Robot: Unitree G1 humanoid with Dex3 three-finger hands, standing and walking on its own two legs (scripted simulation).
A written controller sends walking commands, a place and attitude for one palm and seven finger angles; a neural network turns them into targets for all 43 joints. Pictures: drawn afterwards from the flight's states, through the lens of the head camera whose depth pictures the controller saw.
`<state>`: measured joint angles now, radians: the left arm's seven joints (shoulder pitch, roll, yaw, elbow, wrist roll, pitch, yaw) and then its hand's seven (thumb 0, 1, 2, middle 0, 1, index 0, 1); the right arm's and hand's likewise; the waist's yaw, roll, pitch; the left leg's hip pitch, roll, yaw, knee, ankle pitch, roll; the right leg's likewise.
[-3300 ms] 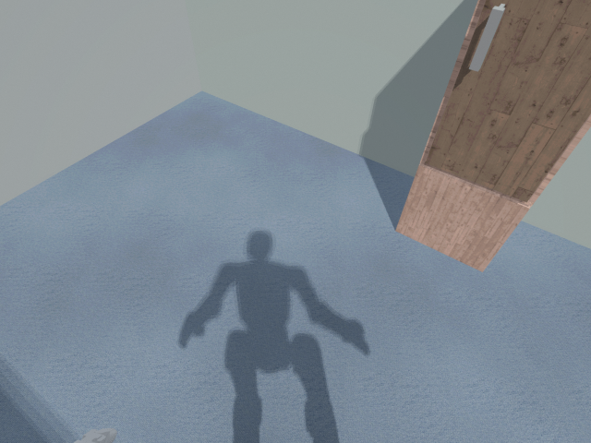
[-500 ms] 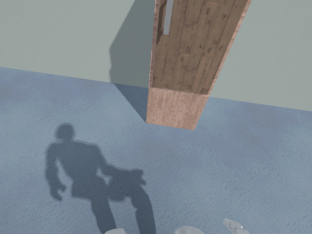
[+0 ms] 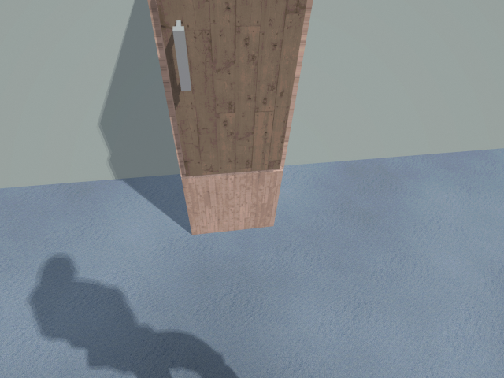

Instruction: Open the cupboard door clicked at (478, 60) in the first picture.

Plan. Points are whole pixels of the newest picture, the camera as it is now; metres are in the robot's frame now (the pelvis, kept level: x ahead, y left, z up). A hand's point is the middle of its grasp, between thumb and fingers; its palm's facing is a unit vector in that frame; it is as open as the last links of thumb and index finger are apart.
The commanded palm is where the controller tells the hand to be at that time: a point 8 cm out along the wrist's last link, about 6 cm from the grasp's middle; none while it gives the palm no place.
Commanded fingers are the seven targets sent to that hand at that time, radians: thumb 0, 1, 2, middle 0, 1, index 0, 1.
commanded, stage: take the last steps up to it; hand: left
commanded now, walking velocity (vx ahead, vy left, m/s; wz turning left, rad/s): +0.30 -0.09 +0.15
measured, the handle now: (182, 56) +0.80 +0.18 +0.12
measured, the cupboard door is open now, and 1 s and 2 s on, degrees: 0 0 0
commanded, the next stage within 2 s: come to a stop and stand still in 0.54 s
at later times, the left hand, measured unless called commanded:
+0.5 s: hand (173, 336) +0.23 +0.15 -0.17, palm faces +0.00 -0.99 -0.16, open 7.3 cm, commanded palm none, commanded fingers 0.00 0.90 0.90 -0.20 -0.30 -0.20 -0.30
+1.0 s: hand (185, 318) +0.27 +0.14 -0.18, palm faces +0.18 -0.96 -0.20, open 7.3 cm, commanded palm none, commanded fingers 0.00 0.90 0.90 -0.20 -0.30 -0.20 -0.30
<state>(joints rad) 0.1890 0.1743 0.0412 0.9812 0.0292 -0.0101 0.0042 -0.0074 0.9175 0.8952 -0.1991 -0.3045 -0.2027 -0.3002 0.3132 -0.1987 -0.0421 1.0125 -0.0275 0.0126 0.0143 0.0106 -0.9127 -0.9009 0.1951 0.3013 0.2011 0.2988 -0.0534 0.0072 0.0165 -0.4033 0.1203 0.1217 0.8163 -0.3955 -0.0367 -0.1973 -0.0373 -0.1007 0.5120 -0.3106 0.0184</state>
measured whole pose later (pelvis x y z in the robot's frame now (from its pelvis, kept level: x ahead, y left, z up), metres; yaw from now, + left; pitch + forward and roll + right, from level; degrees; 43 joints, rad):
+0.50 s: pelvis +0.17 -0.02 +0.00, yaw +2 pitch +0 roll +0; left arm 0.15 0.16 0.06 1.07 0.03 0.00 -0.02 0.00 0.92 0.90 -0.19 -0.30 -0.20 -0.30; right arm 0.48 -0.08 -0.04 1.16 -0.03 -0.04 -0.02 0.01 -0.91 -0.90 0.20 0.30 0.21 0.30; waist -0.07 -0.01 0.07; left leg 0.02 0.07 0.13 0.39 -0.40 -0.04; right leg -0.46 -0.08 -0.12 0.62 -0.20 0.01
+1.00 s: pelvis +0.27 -0.04 +0.00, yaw +5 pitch -2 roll +0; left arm 0.24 0.16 0.05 1.04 0.02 0.04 0.04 0.00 0.91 0.90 -0.20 -0.30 -0.20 -0.30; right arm 0.07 -0.16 -0.03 0.95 -0.02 0.02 -0.02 0.00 -0.91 -0.90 0.19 0.30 0.20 0.30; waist 0.05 -0.02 0.09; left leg -0.32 0.03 0.11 0.57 -0.22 0.05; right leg -0.32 -0.03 -0.10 0.85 -0.50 0.00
